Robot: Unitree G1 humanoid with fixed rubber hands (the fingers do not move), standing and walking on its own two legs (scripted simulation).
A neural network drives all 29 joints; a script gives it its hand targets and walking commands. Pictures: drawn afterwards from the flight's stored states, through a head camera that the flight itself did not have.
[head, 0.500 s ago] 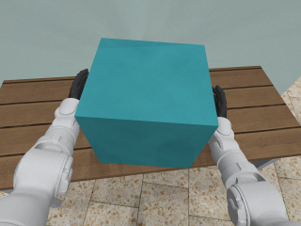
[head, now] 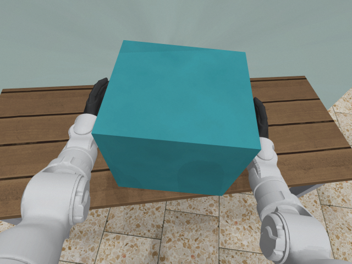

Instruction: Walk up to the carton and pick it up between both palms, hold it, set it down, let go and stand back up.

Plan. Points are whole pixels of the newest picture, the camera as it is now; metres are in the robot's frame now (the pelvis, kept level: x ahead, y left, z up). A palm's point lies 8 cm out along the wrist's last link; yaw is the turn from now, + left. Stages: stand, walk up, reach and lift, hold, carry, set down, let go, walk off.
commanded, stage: reach and lift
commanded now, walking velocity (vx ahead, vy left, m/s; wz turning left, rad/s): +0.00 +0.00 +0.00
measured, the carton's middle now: (176, 124) +0.44 -0.02 +0.01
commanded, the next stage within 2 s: none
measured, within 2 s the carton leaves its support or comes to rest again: leaves its support in 0.18 s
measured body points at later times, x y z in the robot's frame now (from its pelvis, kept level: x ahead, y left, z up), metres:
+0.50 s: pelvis -0.01 +0.01 +0.00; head +0.06 +0.03 +0.45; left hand +0.45 +0.18 +0.07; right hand +0.38 -0.20 +0.06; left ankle +0.01 +0.08 -0.74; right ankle -0.02 -0.14 -0.74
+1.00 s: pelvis -0.01 +0.00 +0.01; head -0.01 +0.01 +0.46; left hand +0.43 +0.17 +0.13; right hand +0.37 -0.21 +0.11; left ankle +0.01 +0.08 -0.74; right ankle -0.02 -0.14 -0.74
